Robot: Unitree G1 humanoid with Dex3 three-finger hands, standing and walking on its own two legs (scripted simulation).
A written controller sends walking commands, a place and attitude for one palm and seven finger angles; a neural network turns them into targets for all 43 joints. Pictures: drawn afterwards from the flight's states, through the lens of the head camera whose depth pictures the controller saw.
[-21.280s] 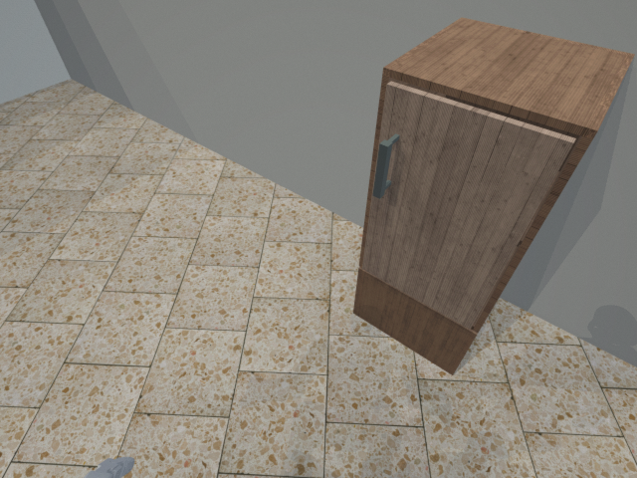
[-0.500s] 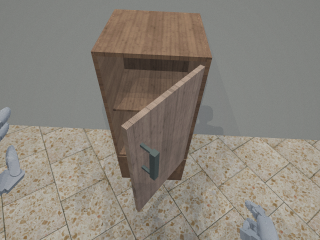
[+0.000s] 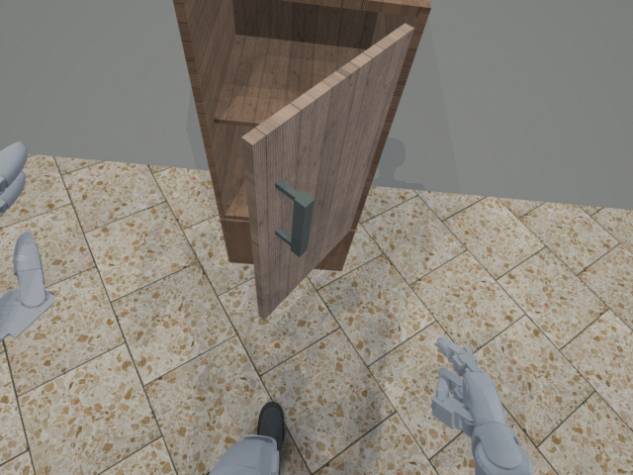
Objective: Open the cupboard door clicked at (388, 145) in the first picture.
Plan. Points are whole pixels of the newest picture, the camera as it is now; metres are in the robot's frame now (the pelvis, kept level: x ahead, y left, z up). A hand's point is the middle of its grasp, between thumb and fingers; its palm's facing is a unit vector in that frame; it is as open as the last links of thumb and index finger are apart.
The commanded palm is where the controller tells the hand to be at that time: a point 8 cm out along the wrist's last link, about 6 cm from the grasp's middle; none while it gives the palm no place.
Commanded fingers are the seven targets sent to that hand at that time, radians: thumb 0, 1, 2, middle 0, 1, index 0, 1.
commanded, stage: stop stepping back and stand still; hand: left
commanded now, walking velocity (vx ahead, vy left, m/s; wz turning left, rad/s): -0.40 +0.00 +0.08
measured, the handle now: (291, 219) +0.46 +0.07 -0.03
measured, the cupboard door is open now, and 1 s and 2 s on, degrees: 53 53 53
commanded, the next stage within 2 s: let the arm hang, fingers relaxed in 1.08 s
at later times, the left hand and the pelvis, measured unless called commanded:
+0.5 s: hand out of the picture +0.08 +0.26 +0.17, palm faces +0.47 -0.80 -0.38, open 7.5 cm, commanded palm +0.01 +0.30 +0.19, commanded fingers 0.00 0.90 0.90 -0.20 -0.30 -0.20 -0.30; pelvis -0.11 -0.01 +0.00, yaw +2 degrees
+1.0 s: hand out of the picture +0.06 +0.27 +0.19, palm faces +0.50 -0.76 -0.42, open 7.4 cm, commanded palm -0.02 +0.31 +0.19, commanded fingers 0.00 0.90 0.90 -0.20 -0.30 -0.20 -0.30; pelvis -0.13 +0.00 +0.00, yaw +4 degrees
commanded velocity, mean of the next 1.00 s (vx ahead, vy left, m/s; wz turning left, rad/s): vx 0.12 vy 0.00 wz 0.01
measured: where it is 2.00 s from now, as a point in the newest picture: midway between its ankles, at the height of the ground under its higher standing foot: outside the picture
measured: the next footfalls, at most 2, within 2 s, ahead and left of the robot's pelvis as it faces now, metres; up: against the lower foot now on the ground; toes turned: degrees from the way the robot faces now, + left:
right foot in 0.04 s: -0.07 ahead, -0.09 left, +0.00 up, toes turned +0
left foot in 0.34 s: -0.06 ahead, +0.12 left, +0.00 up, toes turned +6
